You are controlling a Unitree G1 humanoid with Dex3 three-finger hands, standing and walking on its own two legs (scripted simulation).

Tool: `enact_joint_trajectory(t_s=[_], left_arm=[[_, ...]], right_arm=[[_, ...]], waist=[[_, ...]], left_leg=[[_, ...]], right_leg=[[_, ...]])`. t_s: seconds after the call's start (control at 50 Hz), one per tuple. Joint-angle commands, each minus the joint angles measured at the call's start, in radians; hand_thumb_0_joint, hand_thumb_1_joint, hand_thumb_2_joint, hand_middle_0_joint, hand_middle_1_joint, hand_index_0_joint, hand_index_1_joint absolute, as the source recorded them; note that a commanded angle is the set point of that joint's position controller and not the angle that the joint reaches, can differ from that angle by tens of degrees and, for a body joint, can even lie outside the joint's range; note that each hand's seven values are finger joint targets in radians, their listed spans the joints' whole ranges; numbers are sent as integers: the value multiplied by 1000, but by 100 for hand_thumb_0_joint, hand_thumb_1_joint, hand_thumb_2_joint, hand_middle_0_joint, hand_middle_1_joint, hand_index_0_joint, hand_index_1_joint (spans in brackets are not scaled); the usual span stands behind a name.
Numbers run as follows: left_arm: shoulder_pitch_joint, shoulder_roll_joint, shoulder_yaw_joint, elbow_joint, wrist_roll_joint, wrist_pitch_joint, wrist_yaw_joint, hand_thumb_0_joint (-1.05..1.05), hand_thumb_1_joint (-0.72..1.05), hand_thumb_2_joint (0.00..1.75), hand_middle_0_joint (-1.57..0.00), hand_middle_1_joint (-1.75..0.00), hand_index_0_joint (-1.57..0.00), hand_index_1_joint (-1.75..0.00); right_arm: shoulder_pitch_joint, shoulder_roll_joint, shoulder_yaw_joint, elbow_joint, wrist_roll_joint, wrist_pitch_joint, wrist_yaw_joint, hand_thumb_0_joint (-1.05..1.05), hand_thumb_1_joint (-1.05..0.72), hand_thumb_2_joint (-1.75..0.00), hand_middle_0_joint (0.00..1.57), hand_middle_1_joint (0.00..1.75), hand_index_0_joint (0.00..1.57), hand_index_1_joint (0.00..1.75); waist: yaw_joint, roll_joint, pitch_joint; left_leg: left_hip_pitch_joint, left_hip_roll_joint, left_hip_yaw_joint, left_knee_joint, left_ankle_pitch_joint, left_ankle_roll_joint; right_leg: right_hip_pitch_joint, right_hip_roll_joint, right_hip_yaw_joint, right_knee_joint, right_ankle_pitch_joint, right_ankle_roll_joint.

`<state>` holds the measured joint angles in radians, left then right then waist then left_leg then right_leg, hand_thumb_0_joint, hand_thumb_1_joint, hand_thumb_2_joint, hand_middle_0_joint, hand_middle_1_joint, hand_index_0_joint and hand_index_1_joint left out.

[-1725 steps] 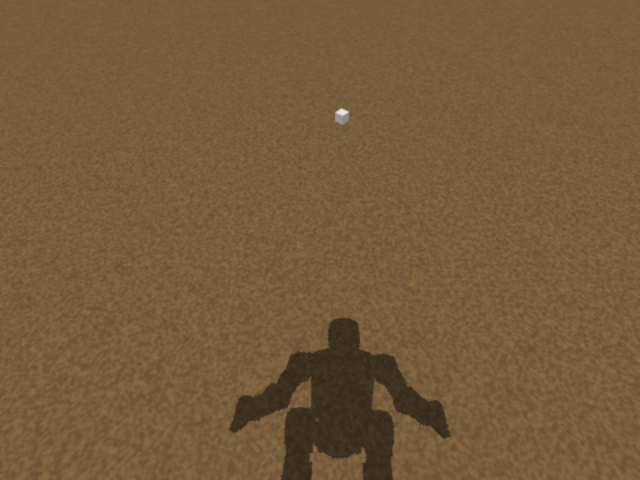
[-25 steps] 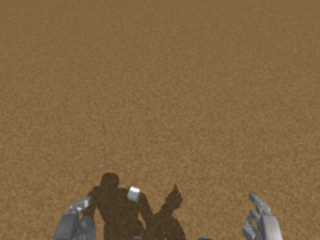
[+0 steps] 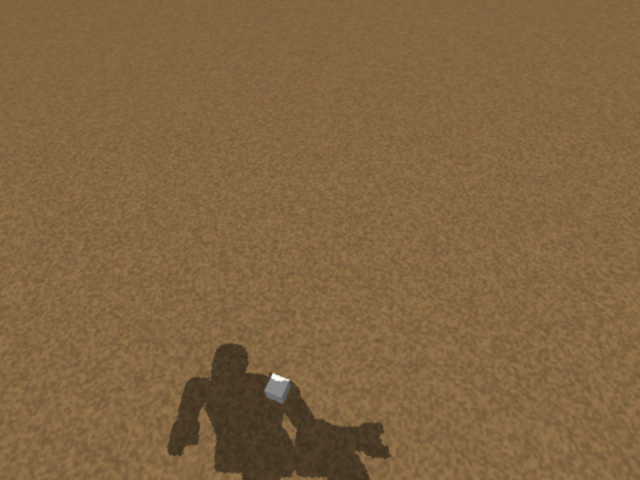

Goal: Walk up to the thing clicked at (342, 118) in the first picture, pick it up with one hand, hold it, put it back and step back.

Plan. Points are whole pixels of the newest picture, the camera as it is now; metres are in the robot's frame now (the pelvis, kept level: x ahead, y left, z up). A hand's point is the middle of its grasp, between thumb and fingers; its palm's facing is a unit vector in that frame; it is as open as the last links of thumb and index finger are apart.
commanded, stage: stand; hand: left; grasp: from above
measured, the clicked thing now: (277, 388) +0.48 +0.19 -0.73
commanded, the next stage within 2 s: none
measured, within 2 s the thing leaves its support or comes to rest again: neither
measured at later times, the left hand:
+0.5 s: hand out of the picture +0.04 +0.23 -0.14, palm faces +0.02 -0.94 -0.34, open 7.4 cm
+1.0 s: hand out of the picture +0.08 +0.23 -0.14, palm faces +0.00 -0.94 -0.33, open 7.4 cm
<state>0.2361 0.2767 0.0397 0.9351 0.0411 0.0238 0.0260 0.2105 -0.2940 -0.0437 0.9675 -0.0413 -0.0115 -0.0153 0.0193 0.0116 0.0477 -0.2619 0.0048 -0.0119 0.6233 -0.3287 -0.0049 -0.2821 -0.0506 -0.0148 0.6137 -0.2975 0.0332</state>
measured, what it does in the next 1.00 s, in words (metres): stands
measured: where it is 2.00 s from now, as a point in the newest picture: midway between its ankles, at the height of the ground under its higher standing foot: outside the picture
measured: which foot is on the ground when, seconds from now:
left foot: down 0.00-1.00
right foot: down 0.00-1.00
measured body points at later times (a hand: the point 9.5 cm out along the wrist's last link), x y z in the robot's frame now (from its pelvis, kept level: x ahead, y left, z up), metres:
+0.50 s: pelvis +0.00 -0.01 +0.02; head +0.00 -0.02 +0.47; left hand +0.04 +0.28 -0.12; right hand +0.06 -0.30 -0.13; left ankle +0.01 +0.12 -0.73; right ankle +0.02 -0.14 -0.73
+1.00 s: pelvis +0.01 -0.01 +0.02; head +0.01 -0.02 +0.47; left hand +0.08 +0.28 -0.11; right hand +0.07 -0.30 -0.12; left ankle +0.01 +0.12 -0.73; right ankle +0.02 -0.14 -0.73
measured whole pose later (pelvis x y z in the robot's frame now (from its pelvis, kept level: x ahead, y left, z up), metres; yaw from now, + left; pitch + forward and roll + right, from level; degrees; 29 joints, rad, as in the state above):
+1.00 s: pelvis +0.01 -0.01 +0.02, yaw -1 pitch -3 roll +0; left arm 0.09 0.30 0.03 1.16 0.02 0.00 0.01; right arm 0.13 -0.33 -0.01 1.13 -0.02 -0.01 -0.01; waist 0.01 0.02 0.07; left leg -0.10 0.02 0.00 0.35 -0.20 -0.02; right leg -0.13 -0.03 -0.01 0.35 -0.17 0.02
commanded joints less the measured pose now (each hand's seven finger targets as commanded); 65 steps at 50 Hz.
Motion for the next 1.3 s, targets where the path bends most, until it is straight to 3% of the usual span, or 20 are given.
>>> enact_joint_trajectory(t_s=[0.0,0.14,0.2,0.3,0.5,0.86,0.94,1.12,1.28], left_arm=[[-50,178,44,-18,-9,-37,18,0,90,90,-20,-30,-20,-30],[-76,188,38,70,-8,-37,16,0,90,90,-20,-30,-20,-30],[-70,186,34,97,-7,-38,14,0,90,90,-20,-30,-20,-30],[-97,204,34,122,-8,-40,12,0,90,90,-20,-30,-20,-30],[-130,220,35,153,-16,-44,9,0,90,90,-20,-30,-20,-30],[-158,227,28,172,-22,-44,-1,0,90,90,-20,-30,-20,-30],[-180,230,29,167,-25,-45,-1,0,90,90,-20,-30,-20,-30],[-184,234,27,168,-23,-46,-4,0,90,90,-20,-30,-20,-30],[-185,242,27,169,-27,-46,-8,0,90,90,-20,-30,-20,-30]], right_arm=[[-43,-174,-38,-37,4,-21,-21,0,-90,-90,20,30,20,30],[-48,-180,-28,21,11,-17,-21,0,-90,-90,20,30,20,30],[-70,-183,-26,38,12,-13,-18,0,-90,-90,20,30,20,30],[-63,-184,-27,60,13,-7,-13,0,-90,-90,20,30,20,30],[-76,-189,-15,87,16,-14,-12,0,-90,-90,20,30,20,30],[-100,-221,-2,111,21,-17,-12,0,-90,-90,20,30,20,30],[-103,-224,-5,111,20,-19,-12,0,-90,-90,20,30,20,30],[-119,-229,-5,110,20,-16,-7,0,-90,-90,20,30,20,30],[-115,-228,-1,116,22,-21,-4,0,-90,-90,20,30,20,30]], waist=[[-3,-2,-57],[-9,-12,-16],[2,-17,-1],[-9,-40,13],[-9,-29,-30],[-7,-6,-51],[-15,-15,-73],[-14,-23,-47],[-17,-10,-56]], left_leg=[[26,80,-99,-198,144,38],[44,88,-101,-284,106,27],[59,85,-100,-298,76,24],[60,80,-87,-302,56,20],[101,95,-79,-317,163,17],[124,111,-72,-338,225,16],[148,118,-66,-328,289,15],[134,119,-68,-346,216,18],[130,120,-67,-359,221,14]], right_leg=[[92,-51,69,-165,162,-58],[132,-52,68,-232,133,-45],[125,-52,66,-257,85,-43],[117,-57,83,-302,34,-41],[165,-69,86,-311,161,-42],[195,-71,78,-316,230,-39],[201,-75,77,-306,282,-45],[180,-72,77,-323,200,-41],[197,-74,85,-315,229,-45]])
